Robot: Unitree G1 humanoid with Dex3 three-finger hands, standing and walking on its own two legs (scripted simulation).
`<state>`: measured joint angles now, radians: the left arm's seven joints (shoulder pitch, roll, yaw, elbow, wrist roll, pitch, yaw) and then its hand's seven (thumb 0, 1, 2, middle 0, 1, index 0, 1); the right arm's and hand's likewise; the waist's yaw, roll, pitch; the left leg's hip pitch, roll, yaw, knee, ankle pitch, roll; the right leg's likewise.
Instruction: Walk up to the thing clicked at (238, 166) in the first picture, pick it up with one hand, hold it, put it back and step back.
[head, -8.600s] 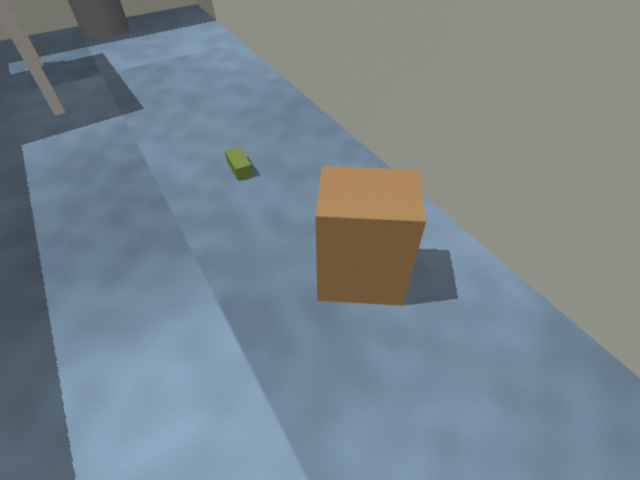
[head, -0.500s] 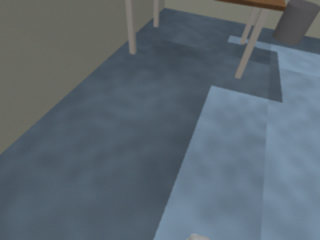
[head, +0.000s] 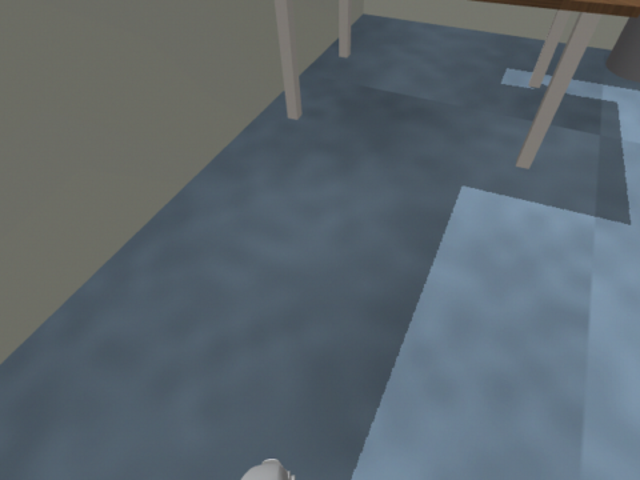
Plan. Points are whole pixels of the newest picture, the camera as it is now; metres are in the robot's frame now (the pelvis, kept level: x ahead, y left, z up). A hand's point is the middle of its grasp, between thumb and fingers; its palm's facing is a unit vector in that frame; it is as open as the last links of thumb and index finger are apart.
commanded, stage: walk up
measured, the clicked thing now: out of the picture +0.30 -1.08 -0.73
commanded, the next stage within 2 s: stand in 1.16 s
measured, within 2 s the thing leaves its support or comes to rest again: neither
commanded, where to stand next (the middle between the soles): +0.18 +0.00 m, yaw -1 degrees
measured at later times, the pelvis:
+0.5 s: pelvis +0.09 +0.02 -0.02, yaw -1 degrees
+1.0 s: pelvis +0.11 +0.02 +0.01, yaw -1 degrees
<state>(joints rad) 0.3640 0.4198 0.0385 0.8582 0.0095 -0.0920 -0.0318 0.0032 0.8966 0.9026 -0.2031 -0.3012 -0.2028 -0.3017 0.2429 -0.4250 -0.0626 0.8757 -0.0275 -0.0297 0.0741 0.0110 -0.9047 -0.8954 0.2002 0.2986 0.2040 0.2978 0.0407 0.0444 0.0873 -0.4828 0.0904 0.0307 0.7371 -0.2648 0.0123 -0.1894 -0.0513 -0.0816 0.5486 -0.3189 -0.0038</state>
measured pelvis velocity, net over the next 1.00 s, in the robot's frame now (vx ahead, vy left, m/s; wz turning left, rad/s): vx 0.11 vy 0.02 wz -0.02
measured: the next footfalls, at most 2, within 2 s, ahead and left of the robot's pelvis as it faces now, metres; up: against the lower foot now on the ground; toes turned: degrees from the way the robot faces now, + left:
left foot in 0.08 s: +0.17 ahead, +0.14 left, +0.00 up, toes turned +3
right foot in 0.40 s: +0.18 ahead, -0.11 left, +0.00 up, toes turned -4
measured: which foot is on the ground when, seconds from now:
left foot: up 0.00-0.06, down 0.08-1.00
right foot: down 0.00-0.10, up 0.12-0.38, down 0.40-1.00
